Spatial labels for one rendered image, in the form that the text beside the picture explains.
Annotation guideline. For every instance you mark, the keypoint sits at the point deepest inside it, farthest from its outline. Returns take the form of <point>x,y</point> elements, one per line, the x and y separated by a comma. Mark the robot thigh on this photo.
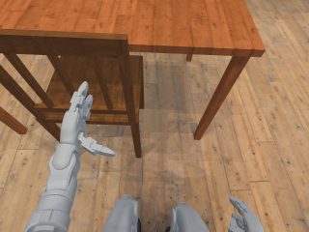
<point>186,219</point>
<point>123,215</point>

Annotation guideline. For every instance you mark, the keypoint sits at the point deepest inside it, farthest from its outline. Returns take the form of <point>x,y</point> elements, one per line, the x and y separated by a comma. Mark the left robot thigh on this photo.
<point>123,215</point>

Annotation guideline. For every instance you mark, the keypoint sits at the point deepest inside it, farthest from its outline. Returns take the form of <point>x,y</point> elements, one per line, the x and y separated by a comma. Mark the chair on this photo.
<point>115,78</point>

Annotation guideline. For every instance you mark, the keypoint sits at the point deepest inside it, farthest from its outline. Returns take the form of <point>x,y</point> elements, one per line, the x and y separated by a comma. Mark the robot left forearm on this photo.
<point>53,211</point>

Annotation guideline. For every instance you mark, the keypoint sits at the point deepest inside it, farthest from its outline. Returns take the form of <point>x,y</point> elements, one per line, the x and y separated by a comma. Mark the right robot hand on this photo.
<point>248,222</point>

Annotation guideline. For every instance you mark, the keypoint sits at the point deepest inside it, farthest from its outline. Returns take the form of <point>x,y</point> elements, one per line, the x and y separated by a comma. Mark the table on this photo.
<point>191,27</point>

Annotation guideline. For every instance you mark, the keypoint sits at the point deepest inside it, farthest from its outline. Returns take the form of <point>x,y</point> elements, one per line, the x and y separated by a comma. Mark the right robot thigh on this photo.
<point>186,219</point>

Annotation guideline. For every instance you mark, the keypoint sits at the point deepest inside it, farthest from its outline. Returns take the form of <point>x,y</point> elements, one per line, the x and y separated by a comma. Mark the left robot hand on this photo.
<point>74,122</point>

